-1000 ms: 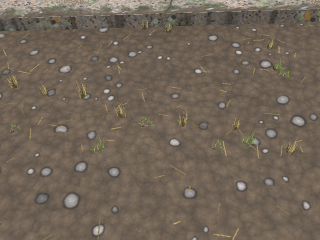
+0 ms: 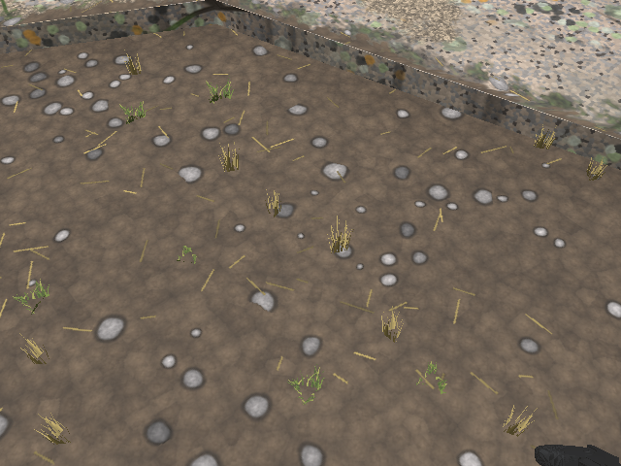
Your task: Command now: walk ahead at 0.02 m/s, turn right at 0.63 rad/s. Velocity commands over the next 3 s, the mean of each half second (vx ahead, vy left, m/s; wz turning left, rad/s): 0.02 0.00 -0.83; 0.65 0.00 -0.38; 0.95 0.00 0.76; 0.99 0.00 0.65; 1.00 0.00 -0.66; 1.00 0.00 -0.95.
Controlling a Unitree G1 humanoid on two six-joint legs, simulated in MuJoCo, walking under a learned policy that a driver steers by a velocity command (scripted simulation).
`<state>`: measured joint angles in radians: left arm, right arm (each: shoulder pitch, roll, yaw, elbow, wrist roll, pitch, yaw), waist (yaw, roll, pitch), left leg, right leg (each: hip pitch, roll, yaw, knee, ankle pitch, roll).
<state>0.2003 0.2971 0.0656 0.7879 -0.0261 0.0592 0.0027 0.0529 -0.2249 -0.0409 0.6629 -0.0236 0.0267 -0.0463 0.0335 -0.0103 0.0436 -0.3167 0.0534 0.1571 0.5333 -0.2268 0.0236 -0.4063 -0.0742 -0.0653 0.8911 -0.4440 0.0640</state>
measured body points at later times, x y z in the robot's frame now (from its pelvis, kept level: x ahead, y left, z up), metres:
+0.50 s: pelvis +0.02 -0.03 +0.01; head +0.05 -0.07 +0.46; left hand +0.30 +0.17 -0.06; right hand +0.07 -0.36 -0.09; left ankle +0.13 +0.09 -0.70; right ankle -0.02 -0.11 -0.73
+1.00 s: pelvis +0.15 -0.17 -0.01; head +0.18 -0.19 +0.44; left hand +0.48 -0.14 -0.08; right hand -0.08 -0.35 -0.13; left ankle +0.12 +0.07 -0.72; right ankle +0.11 -0.30 -0.74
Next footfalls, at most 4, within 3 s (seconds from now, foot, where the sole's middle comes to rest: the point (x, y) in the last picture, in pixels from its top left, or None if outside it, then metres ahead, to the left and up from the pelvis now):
0.08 right None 0.02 -0.12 -0.77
0.56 left None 0.15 0.05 -0.77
0.98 right None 0.14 -0.33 -0.77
1.42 left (508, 408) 0.60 -0.38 -0.77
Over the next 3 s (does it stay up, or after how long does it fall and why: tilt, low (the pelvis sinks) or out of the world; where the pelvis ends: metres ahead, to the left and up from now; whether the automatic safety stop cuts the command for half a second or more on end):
stays up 1.85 -0.62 0.10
